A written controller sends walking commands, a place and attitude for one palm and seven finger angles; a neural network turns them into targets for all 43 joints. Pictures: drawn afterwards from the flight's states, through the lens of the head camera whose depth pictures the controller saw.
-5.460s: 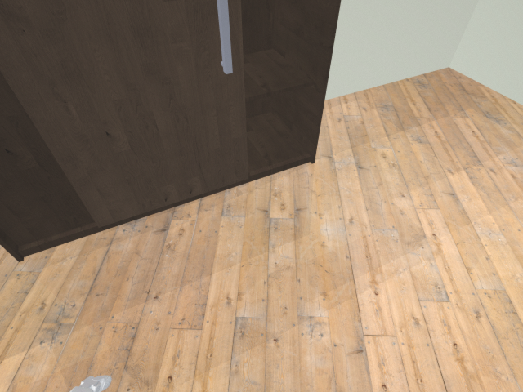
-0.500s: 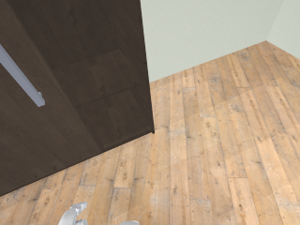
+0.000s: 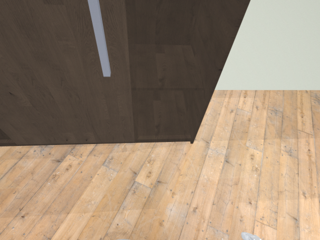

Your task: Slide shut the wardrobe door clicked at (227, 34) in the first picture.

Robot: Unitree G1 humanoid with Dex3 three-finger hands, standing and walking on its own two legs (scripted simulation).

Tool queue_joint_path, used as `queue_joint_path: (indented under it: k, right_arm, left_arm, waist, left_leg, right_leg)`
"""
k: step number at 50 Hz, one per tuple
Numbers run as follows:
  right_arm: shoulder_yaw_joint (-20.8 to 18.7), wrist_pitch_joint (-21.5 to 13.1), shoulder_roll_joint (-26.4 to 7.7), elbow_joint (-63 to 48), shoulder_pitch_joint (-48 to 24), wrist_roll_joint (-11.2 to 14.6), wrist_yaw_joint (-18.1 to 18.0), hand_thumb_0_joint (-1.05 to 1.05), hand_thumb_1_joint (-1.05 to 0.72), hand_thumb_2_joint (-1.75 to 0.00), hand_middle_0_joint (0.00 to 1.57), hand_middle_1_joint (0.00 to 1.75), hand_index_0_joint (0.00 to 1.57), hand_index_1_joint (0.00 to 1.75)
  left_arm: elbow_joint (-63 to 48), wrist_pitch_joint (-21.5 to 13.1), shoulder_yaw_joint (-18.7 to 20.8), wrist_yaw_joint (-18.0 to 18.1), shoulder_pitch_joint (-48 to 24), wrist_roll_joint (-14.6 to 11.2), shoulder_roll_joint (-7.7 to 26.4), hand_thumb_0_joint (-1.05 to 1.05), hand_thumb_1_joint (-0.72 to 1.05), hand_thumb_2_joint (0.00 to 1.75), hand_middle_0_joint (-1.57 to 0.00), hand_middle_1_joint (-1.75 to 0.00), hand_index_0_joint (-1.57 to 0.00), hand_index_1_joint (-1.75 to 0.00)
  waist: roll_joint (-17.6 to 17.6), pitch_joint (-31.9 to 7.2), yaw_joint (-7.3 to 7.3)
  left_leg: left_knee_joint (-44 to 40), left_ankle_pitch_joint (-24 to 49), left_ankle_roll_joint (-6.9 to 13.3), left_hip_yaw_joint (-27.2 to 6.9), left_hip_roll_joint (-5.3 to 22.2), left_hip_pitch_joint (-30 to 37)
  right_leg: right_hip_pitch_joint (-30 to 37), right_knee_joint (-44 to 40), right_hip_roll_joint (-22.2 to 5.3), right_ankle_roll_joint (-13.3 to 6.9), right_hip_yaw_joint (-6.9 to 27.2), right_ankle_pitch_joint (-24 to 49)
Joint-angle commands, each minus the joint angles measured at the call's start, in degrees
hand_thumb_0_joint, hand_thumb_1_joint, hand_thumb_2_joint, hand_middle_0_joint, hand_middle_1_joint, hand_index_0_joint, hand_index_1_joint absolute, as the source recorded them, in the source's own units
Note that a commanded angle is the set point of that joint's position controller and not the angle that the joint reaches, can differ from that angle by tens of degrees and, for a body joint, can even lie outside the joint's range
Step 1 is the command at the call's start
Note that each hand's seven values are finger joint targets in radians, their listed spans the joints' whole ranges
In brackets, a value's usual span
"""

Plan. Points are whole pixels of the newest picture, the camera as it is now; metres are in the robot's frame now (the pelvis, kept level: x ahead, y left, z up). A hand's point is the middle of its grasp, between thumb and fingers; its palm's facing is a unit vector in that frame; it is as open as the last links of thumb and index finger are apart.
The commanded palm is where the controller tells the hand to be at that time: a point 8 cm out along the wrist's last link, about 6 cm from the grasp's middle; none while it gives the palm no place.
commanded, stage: turn to face it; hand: left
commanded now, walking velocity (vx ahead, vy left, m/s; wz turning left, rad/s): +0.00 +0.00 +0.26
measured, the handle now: (101, 32) +0.72 +0.28 +0.10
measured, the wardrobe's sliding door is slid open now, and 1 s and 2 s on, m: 0.41 0.41 0.41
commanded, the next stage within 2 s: take the last steps up to it in 0.08 s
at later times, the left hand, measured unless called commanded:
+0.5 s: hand out of the picture +0.04 +0.15 -0.14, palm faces +0.16 -0.96 -0.25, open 7.4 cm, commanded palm none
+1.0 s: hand out of the picture +0.02 +0.15 -0.16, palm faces +0.29 -0.95 -0.14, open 7.4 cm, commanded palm none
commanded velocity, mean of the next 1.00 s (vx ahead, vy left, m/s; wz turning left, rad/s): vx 0.23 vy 0.03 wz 0.10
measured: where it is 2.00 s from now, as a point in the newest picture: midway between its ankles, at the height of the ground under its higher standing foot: (137, 227)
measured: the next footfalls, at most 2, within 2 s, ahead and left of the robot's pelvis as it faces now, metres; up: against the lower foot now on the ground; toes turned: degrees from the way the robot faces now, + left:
right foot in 0.40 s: +0.05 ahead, -0.12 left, +0.00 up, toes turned +0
left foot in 0.94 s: +0.25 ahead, +0.15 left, +0.00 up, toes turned +17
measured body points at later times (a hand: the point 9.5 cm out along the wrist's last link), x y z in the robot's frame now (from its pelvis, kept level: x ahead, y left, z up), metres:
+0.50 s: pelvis +0.02 -0.03 +0.01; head +0.01 -0.07 +0.46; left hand +0.03 +0.20 -0.12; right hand +0.05 -0.27 -0.16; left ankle +0.01 +0.10 -0.67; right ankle +0.01 -0.12 -0.73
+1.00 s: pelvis +0.18 +0.04 -0.01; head +0.22 +0.05 +0.44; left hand +0.01 +0.20 -0.15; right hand +0.33 -0.15 -0.15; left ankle +0.21 +0.14 -0.73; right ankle +0.03 -0.11 -0.67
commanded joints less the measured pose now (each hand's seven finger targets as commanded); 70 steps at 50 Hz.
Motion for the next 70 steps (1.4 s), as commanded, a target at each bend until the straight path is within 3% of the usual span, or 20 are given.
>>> queue_joint_path:
  k: [1,9,14,18,19,20,21,24,28,41,45,46,47,48,49,52,55,66,68,70]
  right_arm:
    - [-1.8,-0.6,-10.3,-2.2,3.2,0.1,-2.2,0.00,-0.90,-0.90,0.20,0.30,0.20,0.30]
    - [-1.4,-1.1,-8.4,-0.8,5.8,0.3,-2.2,0.00,-0.90,-0.90,0.20,0.30,0.20,0.30]
    - [-1.9,-1.2,-8.3,0.7,7.9,-0.4,-1.9,0.00,-0.90,-0.90,0.20,0.30,0.20,0.30]
    - [-1.6,-1.4,-6.6,1.5,6.0,0.0,-1.6,0.00,-0.90,-0.90,0.20,0.30,0.20,0.30]
    - [-1.1,-1.6,-3.1,1.2,6.8,0.6,-1.4,0.00,-0.90,-0.90,0.20,0.30,0.20,0.30]
    - [-0.5,-1.9,-0.3,-1.2,4.3,0.7,-1.1,0.00,-0.90,-0.90,0.20,0.30,0.20,0.30]
    - [-1.4,-1.8,-4.6,-2.3,1.3,-0.4,-0.6,0.00,-0.90,-0.90,0.20,0.30,0.20,0.30]
    - [-2.2,-1.3,-3.4,2.0,6.1,-0.7,0.4,0.00,-0.90,-0.90,0.20,0.30,0.20,0.30]
    - [-1.8,-1.0,-0.1,5.1,10.5,-0.4,0.6,0.00,-0.90,-0.90,0.20,0.30,0.20,0.30]
    - [0.0,-2.8,2.4,1.8,-4.0,0.1,1.2,0.00,-0.90,-0.90,0.20,0.30,0.20,0.30]
    - [-0.3,-4.2,0.6,5.6,8.8,-0.2,-0.1,0.00,-0.90,-0.90,0.20,0.30,0.20,0.30]
    - [-1.0,-4.5,-2.3,8.0,17.4,-0.5,-0.8,0.00,-0.90,-0.90,0.20,0.30,0.20,0.30]
    - [-2.5,-4.8,-9.5,8.9,23.2,-1.0,-1.5,0.00,-0.90,-0.90,0.20,0.30,0.20,0.30]
    - [-2.9,-4.4,-11.8,9.4,26.5,0.1,-2.1,0.00,-0.90,-0.90,0.20,0.30,0.20,0.30]
    - [-2.8,-3.9,-10.7,8.5,21.8,0.5,-2.2,0.00,-0.90,-0.90,0.20,0.30,0.20,0.30]
    - [-0.4,-5.6,-1.8,6.3,11.3,0.4,-2.5,0.00,-0.90,-0.90,0.20,0.30,0.20,0.30]
    - [0.4,-6.5,-0.3,6.6,10.6,0.6,-2.5,0.00,-0.90,-0.90,0.20,0.30,0.20,0.30]
    - [-1.0,-2.3,-4.3,5.5,8.6,0.0,-3.4,0.00,-0.90,-0.90,0.20,0.30,0.20,0.30]
    - [-1.5,-1.4,-4.1,5.7,9.8,0.2,-3.2,0.00,-0.90,-0.90,0.20,0.30,0.20,0.30]
    - [-2.0,-0.7,-1.5,5.1,14.1,1.2,-3.0,0.00,-0.90,-0.90,0.20,0.30,0.20,0.30]
  left_arm:
    - [-4.6,-1.7,1.1,0.1,-3.8,-0.2,4.1,0.00,0.90,0.90,-0.20,-0.30,-0.20,-0.30]
    - [-2.7,-1.7,0.4,0.3,-2.6,-0.4,2.5,0.00,0.90,0.90,-0.20,-0.30,-0.20,-0.30]
    - [-3.4,-3.0,-0.3,-0.6,-4.1,0.0,0.3,0.00,0.90,0.90,-0.20,-0.30,-0.20,-0.30]
    - [0.1,-4.7,-0.1,-1.0,5.3,0.4,0.2,0.00,0.90,0.90,-0.20,-0.30,-0.20,-0.30]
    - [1.1,-5.4,0.6,-0.6,8.9,1.0,3.4,0.00,0.90,0.90,-0.20,-0.30,-0.20,-0.30]
    - [1.5,-5.6,1.7,0.0,12.5,1.3,8.4,0.00,0.90,0.90,-0.20,-0.30,-0.20,-0.30]
    - [1.2,-5.6,1.3,0.4,13.0,0.3,8.2,0.00,0.90,0.90,-0.20,-0.30,-0.20,-0.30]
    - [0.9,-7.1,0.1,0.5,5.2,0.1,2.1,0.00,0.90,0.90,-0.20,-0.30,-0.20,-0.30]
    - [2.8,-8.3,-0.8,0.4,8.1,-0.3,-1.1,0.00,0.90,0.90,-0.20,-0.30,-0.20,-0.30]
    - [10.7,-8.8,-1.1,1.3,19.2,0.5,-1.8,0.00,0.90,0.90,-0.20,-0.30,-0.20,-0.30]
    - [10.5,-8.5,-0.5,1.3,15.7,0.2,0.1,0.00,0.90,0.90,-0.20,-0.30,-0.20,-0.30]
    - [10.3,-8.5,-0.5,1.2,15.5,-0.3,-0.7,0.00,0.90,0.90,-0.20,-0.30,-0.20,-0.30]
    - [9.4,-8.2,-0.9,0.7,18.5,-0.9,-3.7,0.00,0.90,0.90,-0.20,-0.30,-0.20,-0.30]
    - [7.5,-8.2,-1.4,0.6,16.3,-1.2,-5.1,0.00,0.90,0.90,-0.20,-0.30,-0.20,-0.30]
    - [6.6,-7.9,-0.8,0.9,13.3,-0.9,-4.2,0.00,0.90,0.90,-0.20,-0.30,-0.20,-0.30]
    - [7.2,-6.9,-0.4,-0.1,8.6,-0.3,-5.1,0.00,0.90,0.90,-0.20,-0.30,-0.20,-0.30]
    - [7.1,-5.4,-0.3,-0.3,11.0,0.1,-6.7,0.00,0.90,0.90,-0.20,-0.30,-0.20,-0.30]
    - [1.1,-3.3,-0.4,0.8,1.9,0.1,-1.1,0.00,0.90,0.90,-0.20,-0.30,-0.20,-0.30]
    - [0.9,-4.0,0.4,0.8,3.6,0.3,2.2,0.00,0.90,0.90,-0.20,-0.30,-0.20,-0.30]
    - [1.3,-4.9,1.6,1.2,6.6,0.1,8.3,0.00,0.90,0.90,-0.20,-0.30,-0.20,-0.30]
  waist:
    - [15.2,-4.9,-2.98]
    - [10.0,-5.8,-2.68]
    - [12.4,-4.8,-3.80]
    - [7.6,-2.3,1.20]
    - [-2.3,-2.8,2.60]
    - [-16.8,0.1,4.76]
    - [-8.4,3.0,4.53]
    - [-4.3,7.2,-1.00]
    - [-3.0,4.2,-2.14]
    - [-5.7,4.3,1.81]
    - [-4.6,-4.0,-4.51]
    - [-1.2,-9.7,-8.11]
    - [12.9,-17.2,-8.52]
    - [15.4,-19.5,-8.71]
    - [8.3,-14.2,-6.84]
    - [5.3,-1.7,-2.57]
    - [9.2,-1.6,0.12]
    - [10.9,-0.3,-0.16]
    - [5.0,-1.8,0.82]
    - [-8.1,-12.1,0.63]
  left_leg:
    - [-16.3,34.5,7.2,-15.0,15.4,7.9]
    - [-17.8,30.9,7.8,-14.6,13.8,10.2]
    - [-20.2,3.9,8.7,-19.1,13.5,7.2]
    - [-13.7,-14.1,4.6,-16.7,8.0,-8.6]
    - [-1.1,-14.9,1.7,-11.3,2.6,-17.0]
    - [14.0,-16.0,-1.0,-3.9,-2.9,-27.0]
    - [21.2,-12.3,-0.8,-8.0,0.4,-27.1]
    - [27.5,1.4,-1.2,-7.9,3.6,-23.1]
    - [28.3,11.0,-3.2,-5.2,3.6,-21.7]
    - [7.9,7.3,-1.3,1.4,3.9,-21.5]
    - [-4.1,7.9,1.9,5.0,-1.9,1.2]
    - [-6.7,14.1,2.9,1.9,1.2,15.1]
    - [-6.3,23.3,7.8,-17.5,16.5,29.9]
    - [-13.5,32.6,12.6,-30.5,24.9,32.1]
    - [-15.8,28.4,13.8,-26.4,25.9,25.4]
    - [-19.6,31.0,8.5,-12.2,18.5,6.2]
    - [-21.4,36.9,7.2,-5.1,14.7,2.3]
    - [-10.1,49.3,3.7,-3.7,14.3,8.2]
    - [-1.9,38.0,0.6,-2.6,10.5,5.7]
    - [23.0,-16.2,-3.9,0.6,-2.3,-4.9]
  right_leg:
    - [-10.5,13.4,1.2,0.9,7.5,4.4]
    - [-7.2,4.3,3.1,2.0,7.0,7.3]
    - [-1.6,-10.1,5.5,0.3,4.7,3.4]
    - [17.7,-28.0,7.0,-0.9,3.9,11.6]
    - [24.8,-35.6,-0.7,-3.0,13.7,2.5]
    - [24.9,-45.6,-15.0,-8.6,34.2,-9.4]
    - [16.6,-49.6,-18.1,-11.5,37.1,-15.6]
    - [8.7,-48.7,-11.4,-8.7,25.0,-6.2]
    - [12.4,-46.8,-5.5,-6.1,10.1,14.6]
    - [23.7,-40.2,-7.7,-10.0,6.2,45.8]
    - [20.6,-21.7,-5.0,-8.0,1.5,63.0]
    - [13.8,-10.0,-3.3,-6.7,0.7,54.2]
    - [-1.7,6.1,4.5,-4.0,-1.8,21.5]
    - [-10.0,19.5,8.3,-4.2,3.6,-2.8]
    - [-11.9,24.2,5.1,-5.4,6.8,-2.0]
    - [-10.3,21.7,0.9,-3.9,8.0,9.8]
    - [-6.9,15.6,1.8,-2.7,6.9,12.7]
    - [1.1,-17.0,5.1,-2.9,5.1,20.3]
    - [6.8,-23.4,3.0,-3.5,6.9,41.8]
    - [19.3,-24.5,-16.6,-15.9,24.8,90.9]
